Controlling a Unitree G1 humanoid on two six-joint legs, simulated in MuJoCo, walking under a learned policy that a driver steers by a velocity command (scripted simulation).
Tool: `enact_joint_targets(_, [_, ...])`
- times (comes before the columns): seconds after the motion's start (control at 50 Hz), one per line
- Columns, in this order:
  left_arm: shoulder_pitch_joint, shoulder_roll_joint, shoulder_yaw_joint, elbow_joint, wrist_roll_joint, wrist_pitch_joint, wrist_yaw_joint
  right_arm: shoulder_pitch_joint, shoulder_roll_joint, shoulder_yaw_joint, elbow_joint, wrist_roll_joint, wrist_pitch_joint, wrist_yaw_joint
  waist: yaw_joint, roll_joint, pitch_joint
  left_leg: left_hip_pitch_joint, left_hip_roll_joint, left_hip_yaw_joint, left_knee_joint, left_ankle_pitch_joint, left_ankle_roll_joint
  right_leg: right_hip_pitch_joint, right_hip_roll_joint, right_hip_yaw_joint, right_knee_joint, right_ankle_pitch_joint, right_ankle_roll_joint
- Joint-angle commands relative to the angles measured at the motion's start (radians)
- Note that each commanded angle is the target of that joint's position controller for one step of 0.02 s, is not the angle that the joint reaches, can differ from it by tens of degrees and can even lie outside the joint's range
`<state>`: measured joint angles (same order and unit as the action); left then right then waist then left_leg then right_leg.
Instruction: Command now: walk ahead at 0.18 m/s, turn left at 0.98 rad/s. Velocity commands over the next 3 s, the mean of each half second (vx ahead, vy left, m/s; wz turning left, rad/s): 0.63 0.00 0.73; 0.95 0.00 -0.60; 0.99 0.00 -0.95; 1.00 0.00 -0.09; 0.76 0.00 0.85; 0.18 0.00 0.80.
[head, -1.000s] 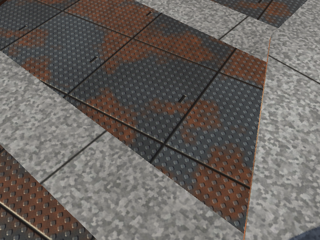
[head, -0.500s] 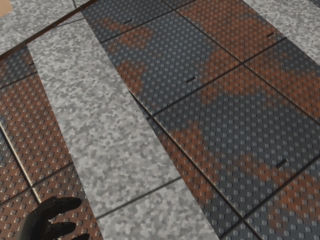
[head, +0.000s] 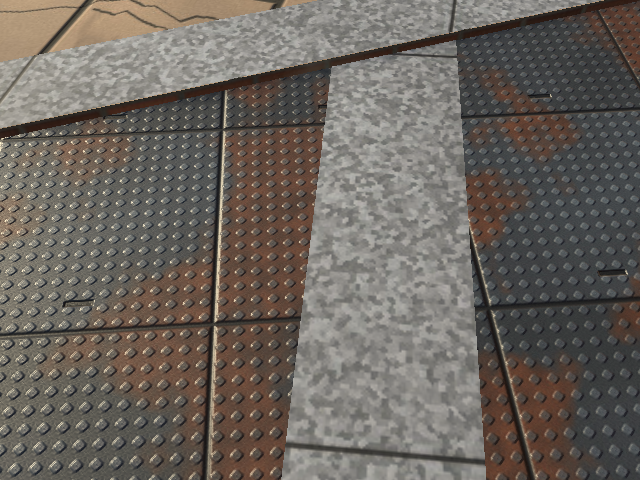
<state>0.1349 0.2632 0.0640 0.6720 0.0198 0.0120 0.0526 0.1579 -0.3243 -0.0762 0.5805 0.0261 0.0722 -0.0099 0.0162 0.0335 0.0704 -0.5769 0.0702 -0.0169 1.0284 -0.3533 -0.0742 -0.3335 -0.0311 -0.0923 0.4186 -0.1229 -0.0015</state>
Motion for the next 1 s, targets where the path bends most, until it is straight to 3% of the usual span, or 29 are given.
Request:
enact_joint_targets(0.02, [-0.045,0.219,0.073,-0.061,-0.026,-0.020,-0.009,0.029,-0.083,-0.027,-0.061,0.003,-0.014,0.014,-0.016,-0.217,-0.230,0.128,0.014,0.052,-0.125,0.010,0.036,0.133,-0.267,0.156,-0.182,-0.140,-0.180])
enact_joint_targets(0.1, [-0.098,0.220,0.082,-0.049,-0.053,-0.042,-0.025,0.195,-0.098,-0.051,0.045,0.012,-0.016,0.034,-0.108,-0.212,-0.190,0.390,-0.028,0.169,-0.348,-0.008,0.134,0.006,-0.271,0.082,-0.180,-0.489,-0.095])
enact_joint_targets(0.12, [-0.113,0.183,0.076,-0.049,-0.043,-0.040,-0.024,0.311,-0.088,-0.056,0.117,0.014,-0.020,0.031,-0.149,-0.129,-0.176,0.506,-0.068,0.200,-0.424,-0.023,0.158,-0.059,-0.221,0.014,-0.051,-0.538,-0.064])
enact_joint_targets(0.14, [-0.133,0.122,0.062,-0.051,-0.030,-0.036,-0.029,0.429,-0.092,-0.064,0.184,0.019,-0.031,0.023,-0.190,0.038,-0.104,0.619,-0.068,0.114,-0.530,-0.105,0.207,-0.215,-0.139,-0.073,0.235,-0.549,-0.022])
enact_joint_targets(0.16, [-0.183,0.018,0.033,-0.085,-0.021,-0.042,-0.045,0.468,-0.147,-0.063,0.173,0.000,-0.058,0.022,-0.177,0.266,0.019,0.679,0.130,-0.317,-0.597,-0.274,0.307,-0.589,-0.048,-0.068,0.718,-0.521,0.022])
enact_joint_targets(0.18, [-0.199,0.017,0.023,-0.164,-0.046,-0.085,-0.060,0.354,-0.210,-0.056,0.078,-0.008,-0.108,0.035,-0.109,0.267,-0.004,0.686,0.265,-0.773,-0.802,-0.368,0.459,-0.805,0.050,0.122,0.806,-0.470,0.018])
enact_joint_targets(0.2, [-0.285,0.104,0.035,-0.194,-0.071,-0.123,-0.070,0.288,-0.193,-0.060,0.062,-0.019,-0.137,0.039,-0.118,0.146,0.038,0.646,0.318,-0.829,-0.921,-0.501,0.465,-0.854,-0.003,0.196,0.791,-0.363,-0.007])
enact_joint_targets(0.22, [-0.244,0.131,0.027,-0.147,0.077,-0.093,-0.083,0.223,-0.213,-0.062,0.054,-0.078,-0.095,0.022,-0.097,0.118,0.031,0.566,0.250,-0.701,-0.941,-0.515,0.399,-0.771,-0.042,0.148,0.749,-0.234,0.023])
enact_joint_targets(0.26, [-0.155,0.146,0.034,-0.094,0.066,-0.059,-0.096,0.214,-0.159,-0.040,0.063,-0.060,-0.092,0.019,-0.058,0.102,0.041,0.434,0.114,-0.479,-0.919,-0.260,0.330,-0.538,-0.047,0.109,0.641,-0.104,0.067])
enact_joint_targets(0.3, [-0.140,0.131,0.028,-0.075,0.040,-0.032,-0.109,0.260,-0.114,-0.023,0.099,-0.045,-0.113,0.025,-0.060,0.080,0.025,0.455,0.072,-0.377,-0.923,-0.096,0.317,-0.469,-0.033,0.080,0.578,-0.033,0.081])
enact_joint_targets(0.38, [-0.225,0.079,-0.001,-0.080,0.020,-0.034,-0.121,0.359,-0.100,-0.020,0.162,-0.034,-0.137,0.023,-0.114,0.090,0.016,0.564,0.055,-0.276,-0.913,0.110,0.293,-0.419,-0.003,0.038,0.350,0.080,0.052])
enact_joint_targets(0.46, [-0.315,0.097,-0.003,-0.119,0.014,-0.035,-0.124,0.396,-0.109,-0.015,0.214,-0.041,-0.153,0.014,-0.139,0.115,0.064,0.681,0.138,-0.218,-0.957,0.318,0.269,-0.383,-0.007,-0.013,0.212,0.047,-0.043])
enact_joint_targets(0.5, [-0.225,0.103,0.001,-0.103,0.013,-0.034,-0.110,0.358,-0.127,-0.012,0.233,-0.048,-0.158,0.006,-0.074,0.117,0.022,0.690,0.138,-0.113,-0.857,0.787,0.234,-0.213,0.055,-0.065,0.177,-0.043,-0.110])
enact_joint_targets(0.54, [0.110,0.141,0.024,-0.006,0.000,-0.037,-0.084,0.328,-0.163,-0.021,0.248,-0.068,-0.149,-0.006,0.092,0.116,-0.157,0.659,0.130,-0.017,-0.474,1.293,0.207,0.141,0.158,-0.091,0.205,-0.131,-0.161])
enact_joint_targets(0.56, [0.348,0.182,0.042,0.064,0.002,-0.041,-0.071,0.279,-0.161,-0.018,0.232,-0.075,-0.147,-0.014,0.205,0.054,-0.256,0.441,0.099,0.017,-0.158,1.157,0.189,0.450,0.099,0.014,0.210,-0.191,-0.187])
enact_joint_targets(0.58, [0.452,0.305,0.075,0.086,0.019,-0.045,-0.064,0.298,-0.048,0.012,0.176,-0.048,-0.159,0.003,0.180,-0.240,-0.354,0.085,-0.072,0.037,0.291,0.554,0.137,0.686,-0.143,0.538,0.071,-0.658,-0.309])
enact_joint_targets(0.6, [0.364,0.269,0.061,0.098,0.000,-0.044,-0.078,0.281,-0.036,0.022,0.159,-0.069,-0.182,0.020,0.095,-0.316,-0.323,-0.146,-0.180,-0.077,0.405,-0.023,0.143,0.679,-0.245,1.044,-0.199,-0.798,-0.353])
enact_joint_targets(0.62, [0.247,0.223,0.055,0.077,0.000,-0.046,-0.083,0.162,-0.070,0.022,0.131,-0.071,-0.190,0.020,0.074,-0.202,-0.152,-0.237,-0.107,-0.121,0.449,0.045,0.157,0.563,-0.239,0.954,-0.192,-0.704,-0.344])
enact_joint_targets(0.64, [0.248,0.195,0.052,0.083,-0.003,-0.052,-0.083,0.111,-0.085,0.028,0.124,-0.074,-0.203,0.025,0.066,-0.067,-0.114,-0.194,-0.055,-0.120,0.384,0.103,0.157,0.439,-0.216,0.819,-0.192,-0.553,-0.335])
enact_joint_targets(0.66, [0.243,0.174,0.045,0.098,-0.002,-0.056,-0.079,0.078,-0.073,0.034,0.113,-0.083,-0.204,0.026,0.035,-0.011,-0.062,-0.140,-0.022,-0.110,0.300,0.111,0.148,0.311,-0.171,0.717,-0.210,-0.440,-0.312])
enact_joint_targets(0.7, [0.234,0.134,0.025,0.122,-0.003,-0.068,-0.071,0.069,-0.049,0.048,0.090,-0.104,-0.176,0.030,-0.032,-0.054,-0.007,-0.082,0.008,-0.099,0.194,0.071,0.104,0.152,-0.098,0.603,-0.238,-0.346,-0.305])
enact_joint_targets(0.74, [0.247,0.153,0.027,0.124,-0.014,-0.084,-0.068,0.023,-0.034,0.060,0.060,-0.108,-0.150,0.034,-0.047,-0.071,0.033,-0.093,0.028,-0.064,0.093,0.049,0.067,0.057,-0.074,0.548,-0.279,-0.309,-0.323])
enact_joint_targets(0.8, [0.255,0.171,0.037,0.107,-0.016,-0.095,-0.065,-0.183,-0.014,0.084,-0.019,-0.081,-0.150,0.053,-0.005,-0.059,0.092,0.007,0.009,0.005,-0.221,0.256,0.019,-0.082,-0.007,0.457,-0.348,-0.174,-0.288])
enact_joint_targets(0.84, [0.276,0.195,0.051,0.108,-0.025,-0.099,-0.069,-0.243,0.006,0.092,-0.037,-0.066,-0.153,0.062,0.031,-0.068,0.062,0.152,-0.024,0.027,-0.371,0.416,0.019,-0.093,0.000,0.440,-0.352,-0.026,-0.246])
enact_joint_targets(0.9, [0.315,0.221,0.060,0.118,-0.035,-0.099,-0.065,-0.251,-0.027,0.079,-0.042,-0.059,-0.156,0.049,0.048,-0.077,0.001,0.212,-0.052,0.013,-0.475,0.444,0.037,0.092,-0.034,0.461,-0.256,0.254,-0.207])
enact_joint_targets(0.94, [0.322,0.249,0.066,0.122,-0.028,-0.094,-0.056,-0.144,-0.084,0.053,-0.010,-0.061,-0.159,0.029,-0.001,-0.068,-0.103,0.348,-0.099,0.015,-0.513,0.286,0.057,0.207,-0.033,0.449,-0.055,0.546,-0.166])
enact_joint_targets(0.96, [0.302,0.276,0.071,0.122,-0.022,-0.093,-0.059,0.005,-0.116,0.035,0.028,-0.058,-0.163,0.013,-0.085,-0.055,-0.198,0.529,-0.106,0.028,-0.521,0.222,0.069,0.185,-0.002,0.420,0.152,0.607,-0.142])
enact_joint_targets(0.98, [0.264,0.248,0.064,0.110,-0.018,-0.101,-0.065,0.204,-0.172,0.009,0.064,-0.068,-0.167,-0.012,-0.186,-0.047,-0.298,0.787,-0.004,-0.049,-0.479,0.114,0.092,0.028,0.043,0.401,0.419,0.474,-0.123])
enact_joint_targets(1.0, [0.281,0.082,0.023,0.070,-0.031,-0.111,-0.060,0.378,-0.253,-0.018,0.084,-0.110,-0.169,-0.031,-0.207,0.164,-0.449,1.045,0.299,-0.406,-0.543,-0.318,0.139,-0.211,0.125,0.306,0.780,-0.140,-0.121])
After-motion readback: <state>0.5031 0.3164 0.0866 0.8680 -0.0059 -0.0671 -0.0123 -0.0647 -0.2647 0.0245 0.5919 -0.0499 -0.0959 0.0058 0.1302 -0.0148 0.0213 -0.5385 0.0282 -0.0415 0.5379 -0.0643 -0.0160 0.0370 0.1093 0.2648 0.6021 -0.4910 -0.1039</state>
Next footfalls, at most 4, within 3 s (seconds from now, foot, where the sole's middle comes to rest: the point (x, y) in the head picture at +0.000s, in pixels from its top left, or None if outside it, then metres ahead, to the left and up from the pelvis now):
0.16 left None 0.00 0.13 -0.77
0.56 right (304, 468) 0.44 0.08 -0.77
0.98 left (193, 304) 0.81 0.35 -0.77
1.44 right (316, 187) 1.18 0.07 -0.77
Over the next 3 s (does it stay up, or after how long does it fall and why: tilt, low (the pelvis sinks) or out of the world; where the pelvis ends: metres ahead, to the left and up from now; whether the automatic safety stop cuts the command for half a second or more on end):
stays up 2.05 -0.32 0.02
